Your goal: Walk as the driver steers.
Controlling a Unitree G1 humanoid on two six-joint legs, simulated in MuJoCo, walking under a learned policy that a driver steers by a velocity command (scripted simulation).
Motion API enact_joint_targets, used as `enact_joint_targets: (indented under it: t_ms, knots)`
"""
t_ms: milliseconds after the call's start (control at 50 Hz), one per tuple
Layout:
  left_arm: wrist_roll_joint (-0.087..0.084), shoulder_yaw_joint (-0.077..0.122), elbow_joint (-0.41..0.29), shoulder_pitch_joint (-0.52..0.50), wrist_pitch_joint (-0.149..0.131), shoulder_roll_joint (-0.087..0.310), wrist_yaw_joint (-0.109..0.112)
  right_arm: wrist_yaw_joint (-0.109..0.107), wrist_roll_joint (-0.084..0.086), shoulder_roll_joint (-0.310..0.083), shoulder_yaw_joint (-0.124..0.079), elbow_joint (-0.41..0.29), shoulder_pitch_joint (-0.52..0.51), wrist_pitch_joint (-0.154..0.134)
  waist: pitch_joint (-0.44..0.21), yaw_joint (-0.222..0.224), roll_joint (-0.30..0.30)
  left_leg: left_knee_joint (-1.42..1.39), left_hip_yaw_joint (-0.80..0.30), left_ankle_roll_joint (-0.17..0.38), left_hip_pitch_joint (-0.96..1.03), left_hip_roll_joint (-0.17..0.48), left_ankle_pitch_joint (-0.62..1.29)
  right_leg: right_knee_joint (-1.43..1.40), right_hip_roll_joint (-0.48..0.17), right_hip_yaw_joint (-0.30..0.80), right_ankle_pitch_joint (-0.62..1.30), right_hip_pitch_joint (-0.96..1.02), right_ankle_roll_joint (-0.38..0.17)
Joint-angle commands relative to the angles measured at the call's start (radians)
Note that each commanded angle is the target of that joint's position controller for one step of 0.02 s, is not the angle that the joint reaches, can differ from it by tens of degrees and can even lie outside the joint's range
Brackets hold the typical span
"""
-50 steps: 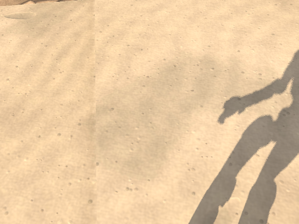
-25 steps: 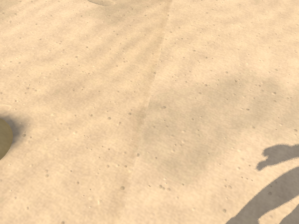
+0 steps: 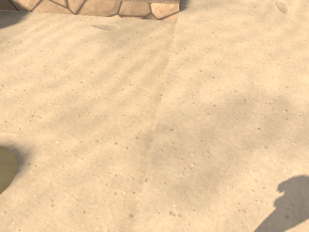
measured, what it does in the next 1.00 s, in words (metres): walks ahead: right foot, then left foot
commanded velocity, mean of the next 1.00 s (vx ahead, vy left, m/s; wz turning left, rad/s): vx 0.16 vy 0.00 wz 0.01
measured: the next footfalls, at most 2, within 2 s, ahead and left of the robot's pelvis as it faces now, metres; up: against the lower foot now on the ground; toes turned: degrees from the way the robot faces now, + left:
right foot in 0.40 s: +0.34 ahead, -0.14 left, +0.00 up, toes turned -2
left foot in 0.76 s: +0.28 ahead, +0.08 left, +0.00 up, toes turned -1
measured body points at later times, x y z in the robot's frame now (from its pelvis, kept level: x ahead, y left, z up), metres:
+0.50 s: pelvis +0.18 -0.05 -0.01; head +0.22 -0.06 +0.44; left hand +0.40 +0.18 -0.09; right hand +0.20 -0.33 -0.14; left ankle +0.02 +0.10 -0.65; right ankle +0.30 -0.14 -0.73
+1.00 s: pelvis +0.25 -0.05 +0.01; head +0.26 -0.04 +0.46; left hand +0.36 +0.20 -0.12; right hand +0.31 -0.30 -0.12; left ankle +0.24 +0.08 -0.73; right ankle +0.30 -0.14 -0.73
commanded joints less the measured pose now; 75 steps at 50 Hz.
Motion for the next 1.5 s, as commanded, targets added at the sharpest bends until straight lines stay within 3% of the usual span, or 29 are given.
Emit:
enact_joint_targets:
  t_ms: [20,40,60,80,100,120,160,200,280,320,400,420,440,460,480,520,600,680,740,760,800,840,960,1260,1320,1360,1420,1460,1500]
  knots:
    - [-0.015,0.033,-0.085,-0.096,-0.014,0.171,-0.007,0.012,0.012,-0.029,-0.011,-0.066,-0.036,-0.048,0.159,-0.048,-0.194,-0.132,0.031,0.045,0.057,-0.005,0.027,-0.358,-0.198,0.314,-0.334,-0.178,-0.180]
    - [-0.018,0.020,-0.109,-0.153,-0.018,0.133,-0.009,0.015,0.005,-0.066,-0.026,-0.032,0.045,-0.052,0.143,-0.086,-0.143,-0.181,-0.019,0.058,0.152,0.018,0.059,-0.266,-0.131,0.204,-0.212,-0.222,-0.133]
    - [-0.015,0.004,-0.137,-0.194,-0.034,0.083,-0.011,0.014,-0.001,-0.131,-0.047,-0.001,0.142,-0.058,0.115,-0.111,0.020,-0.277,-0.239,0.111,0.273,0.124,-0.018,-0.017,-0.018,0.049,-0.027,-0.323,-0.063]
    - [-0.014,0.003,-0.179,-0.220,-0.062,0.089,-0.008,0.025,-0.003,-0.229,-0.074,0.015,0.253,-0.063,0.067,-0.140,0.244,-0.410,-0.606,0.227,0.446,0.324,0.046,0.294,0.060,-0.036,0.050,-0.497,-0.019]
    - [-0.021,0.017,-0.188,-0.242,-0.079,0.133,-0.007,0.025,-0.019,-0.195,-0.059,0.017,0.284,-0.069,0.073,-0.141,0.214,-0.430,-0.721,0.286,0.528,0.402,0.178,0.504,0.056,0.039,-0.133,-0.667,-0.022]
    - [-0.035,0.017,-0.184,-0.220,-0.088,0.130,-0.014,0.022,-0.026,-0.158,-0.044,0.016,0.276,-0.074,0.081,-0.110,0.124,-0.406,-0.660,0.272,0.566,0.401,0.232,0.609,0.021,0.081,-0.106,-0.748,-0.048]
    - [-0.026,0.005,-0.186,-0.240,-0.087,0.093,-0.033,0.017,-0.026,-0.117,-0.024,0.011,0.236,-0.062,0.092,-0.077,0.045,-0.423,-0.481,0.209,0.548,0.358,0.356,0.614,-0.039,0.063,0.013,-0.799,-0.075]
    - [-0.015,0.001,-0.193,-0.260,-0.077,0.070,-0.055,0.012,-0.024,-0.074,-0.005,0.010,0.193,-0.040,0.112,-0.051,0.080,-0.471,-0.323,0.150,0.441,0.291,0.503,0.512,-0.066,0.020,0.081,-0.712,-0.062]
    - [0.007,-0.030,-0.222,-0.349,-0.072,-0.002,-0.083,-0.024,-0.013,-0.141,-0.012,0.010,0.146,-0.014,0.095,-0.048,0.103,-0.463,-0.071,0.074,0.165,0.160,0.748,0.104,0.016,-0.093,0.331,-0.337,-0.002]
    - [0.000,-0.012,-0.226,-0.341,-0.066,0.055,-0.081,-0.028,-0.009,-0.192,-0.024,0.026,0.168,-0.017,0.057,-0.031,0.148,-0.446,-0.086,0.059,0.159,0.194,0.757,0.011,0.042,-0.067,0.433,-0.198,-0.001]
    - [0.026,0.043,-0.140,-0.114,-0.055,0.170,-0.052,-0.026,-0.009,-0.182,-0.025,0.020,0.107,-0.019,-0.059,0.099,0.102,-0.137,-0.060,-0.028,0.175,0.141,0.808,-0.132,0.065,-0.051,0.578,0.123,-0.074]
    - [0.039,0.053,-0.124,-0.026,-0.054,0.228,-0.041,-0.029,-0.037,-0.132,-0.010,0.003,0.138,-0.017,-0.167,0.108,-0.028,0.110,-0.028,-0.074,0.029,0.074,0.482,-0.060,-0.094,0.094,0.945,0.349,-0.116]
    - [0.067,0.045,-0.131,-0.023,-0.046,0.263,-0.040,-0.023,-0.037,-0.007,0.026,0.031,0.359,-0.012,-0.356,0.007,-0.306,0.485,-0.081,-0.132,-0.157,-0.037,-0.217,-0.109,-0.382,0.452,1.142,0.551,-0.318]
    - [0.040,0.035,-0.134,-0.054,-0.035,0.194,-0.052,-0.020,-0.019,-0.078,0.012,0.079,0.401,-0.002,-0.408,0.016,-0.257,0.585,-0.197,-0.141,-0.140,-0.025,-0.208,-0.231,-0.353,0.566,0.893,0.456,-0.345]
    - [0.018,0.025,-0.141,-0.149,-0.030,0.148,-0.059,-0.019,-0.003,-0.119,0.000,0.066,0.298,0.016,-0.237,0.006,-0.175,0.623,-0.141,-0.146,-0.223,0.022,-0.165,-0.265,-0.309,0.446,0.647,0.327,-0.305]
    - [0.021,0.005,-0.139,-0.259,-0.025,0.083,-0.059,-0.041,-0.018,-0.134,-0.010,0.042,0.155,0.047,-0.081,-0.013,-0.066,0.537,-0.111,-0.144,-0.207,0.085,-0.052,-0.323,-0.224,0.307,0.440,0.079,-0.240]
    - [0.054,0.007,-0.103,-0.307,-0.029,0.080,-0.046,-0.063,-0.033,-0.078,-0.001,0.043,0.145,0.074,-0.058,-0.055,-0.122,0.251,-0.074,-0.135,0.001,0.091,-0.007,-0.386,-0.147,0.161,0.377,-0.122,-0.222]
    - [0.036,0.016,-0.076,-0.297,-0.008,0.117,-0.025,-0.060,-0.037,-0.087,0.002,0.046,0.084,0.082,-0.059,-0.034,-0.114,0.046,-0.056,-0.118,0.090,0.082,0.127,-0.420,-0.158,0.189,0.041,-0.142,-0.221]
    - [0.022,0.004,-0.052,-0.297,0.007,0.088,-0.018,-0.051,-0.053,-0.073,0.006,0.063,0.080,0.078,0.011,-0.056,-0.083,-0.107,-0.032,-0.077,0.189,0.069,0.215,-0.424,-0.119,0.172,-0.190,-0.243,-0.150]
    - [0.023,-0.003,-0.035,-0.271,0.008,0.069,-0.019,-0.052,-0.061,-0.079,0.009,0.055,0.067,0.074,0.042,-0.054,-0.056,-0.180,-0.072,-0.054,0.189,0.101,0.232,-0.405,-0.093,0.160,-0.230,-0.255,-0.107]
    - [0.024,0.011,-0.024,-0.238,0.012,0.101,-0.014,-0.056,-0.045,-0.152,-0.008,0.064,0.025,0.062,0.108,0.003,0.093,-0.262,-0.118,-0.016,-0.036,0.116,-0.033,-0.318,0.003,0.047,-0.112,-0.131,-0.045]
    - [0.029,0.009,-0.010,-0.235,0.013,0.086,-0.007,-0.052,-0.049,-0.090,0.009,0.069,-0.020,0.036,0.087,0.020,0.136,-0.313,-0.120,-0.044,-0.106,0.116,-0.043,-0.239,0.013,0.029,0.035,-0.003,-0.046]
    - [0.026,0.004,0.042,-0.232,0.016,0.071,-0.009,-0.055,-0.033,-0.090,0.010,0.100,0.005,0.011,0.054,0.002,0.029,-0.251,-0.088,-0.063,0.000,0.093,0.160,-0.236,0.008,0.029,0.119,-0.019,-0.078]
    - [0.012,0.001,0.151,-0.249,0.032,0.093,-0.002,-0.057,-0.029,-0.076,0.015,0.190,0.020,0.030,0.018,0.000,0.002,-0.238,-0.051,-0.073,0.081,0.069,0.350,-0.193,0.001,0.032,0.402,0.074,-0.093]
    - [0.012,0.001,0.165,-0.258,0.034,0.095,-0.001,-0.058,-0.029,-0.074,0.015,0.207,0.018,0.033,0.024,0.000,0.004,-0.244,-0.047,-0.076,0.086,0.067,0.340,-0.200,-0.001,0.036,0.397,0.077,-0.095]
    - [0.002,0.008,0.193,-0.221,0.038,0.110,-0.001,-0.058,-0.023,-0.069,0.014,0.229,0.043,0.036,0.020,0.005,-0.012,-0.218,-0.008,-0.062,0.067,0.033,0.090,-0.224,0.012,0.040,0.034,0.074,-0.112]
    - [-0.004,0.027,0.205,-0.164,0.028,0.165,-0.003,-0.055,-0.019,-0.048,0.017,0.200,-0.011,0.016,0.119,0.031,-0.121,-0.056,0.035,-0.043,-0.112,0.009,-0.052,-0.384,-0.143,0.285,-0.416,0.039,-0.199]
    - [0.000,0.036,0.211,-0.123,0.008,0.188,-0.003,-0.045,-0.009,-0.044,0.016,0.195,-0.034,-0.008,0.134,0.038,-0.165,0.058,0.010,-0.023,-0.147,0.032,-0.020,-0.475,-0.256,0.471,-0.457,0.032,-0.272]
    - [-0.001,0.038,0.191,-0.161,-0.013,0.185,-0.006,-0.031,-0.004,-0.049,0.010,0.201,-0.029,-0.028,0.125,0.013,-0.138,0.091,-0.021,0.002,-0.140,0.065,-0.054,-0.485,-0.276,0.470,-0.367,0.017,-0.271]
